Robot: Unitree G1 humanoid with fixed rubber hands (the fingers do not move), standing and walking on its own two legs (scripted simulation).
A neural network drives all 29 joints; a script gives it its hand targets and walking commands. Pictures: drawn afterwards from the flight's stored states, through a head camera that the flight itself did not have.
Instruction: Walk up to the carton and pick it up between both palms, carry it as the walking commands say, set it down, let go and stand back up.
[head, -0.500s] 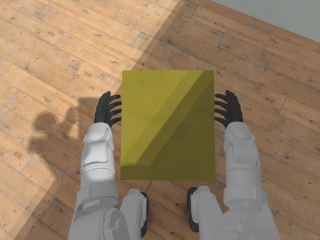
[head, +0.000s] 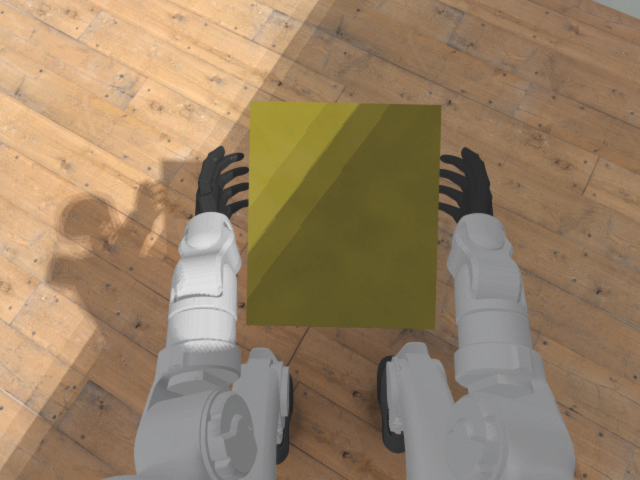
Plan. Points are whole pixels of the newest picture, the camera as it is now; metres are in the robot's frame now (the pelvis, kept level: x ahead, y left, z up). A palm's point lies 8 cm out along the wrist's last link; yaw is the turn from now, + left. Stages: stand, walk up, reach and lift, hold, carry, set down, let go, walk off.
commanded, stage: set down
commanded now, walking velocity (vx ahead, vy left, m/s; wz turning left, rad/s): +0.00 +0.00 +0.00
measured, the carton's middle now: (339, 218) +0.45 -0.01 -0.16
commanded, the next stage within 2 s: none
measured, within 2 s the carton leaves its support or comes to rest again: neither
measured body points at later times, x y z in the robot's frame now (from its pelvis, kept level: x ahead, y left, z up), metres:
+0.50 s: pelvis -0.02 +0.00 -0.07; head +0.25 -0.01 +0.29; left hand +0.47 +0.15 -0.16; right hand +0.46 -0.17 -0.17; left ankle +0.07 +0.14 -0.55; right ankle +0.09 -0.13 -0.55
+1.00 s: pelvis -0.03 +0.00 -0.14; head +0.28 -0.01 +0.18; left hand +0.49 +0.15 -0.25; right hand +0.48 -0.17 -0.26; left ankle +0.07 +0.14 -0.55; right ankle +0.09 -0.13 -0.55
